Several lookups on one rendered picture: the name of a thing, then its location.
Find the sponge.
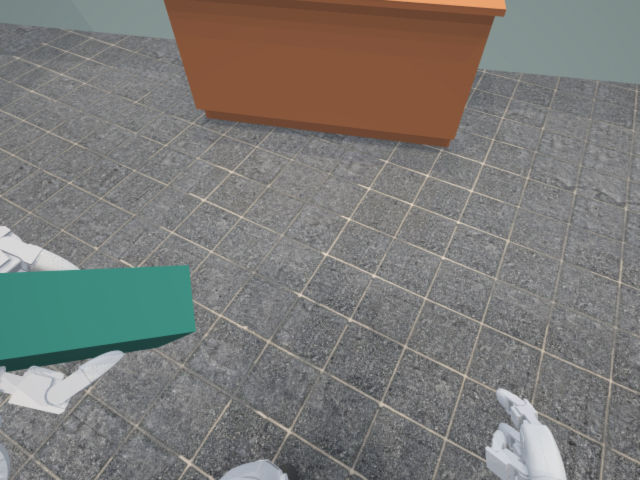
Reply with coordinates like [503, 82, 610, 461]
[0, 265, 196, 372]

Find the table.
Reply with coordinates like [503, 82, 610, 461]
[164, 0, 506, 147]

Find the left robot hand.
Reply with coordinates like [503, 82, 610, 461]
[0, 226, 125, 414]

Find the right robot hand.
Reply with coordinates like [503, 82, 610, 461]
[485, 388, 567, 480]

